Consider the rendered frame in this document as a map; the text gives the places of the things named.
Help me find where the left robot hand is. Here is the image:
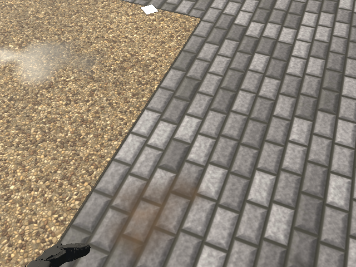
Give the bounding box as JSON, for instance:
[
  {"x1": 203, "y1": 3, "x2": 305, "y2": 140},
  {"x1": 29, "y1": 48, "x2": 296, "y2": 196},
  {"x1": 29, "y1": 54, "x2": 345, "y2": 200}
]
[{"x1": 25, "y1": 243, "x2": 91, "y2": 267}]

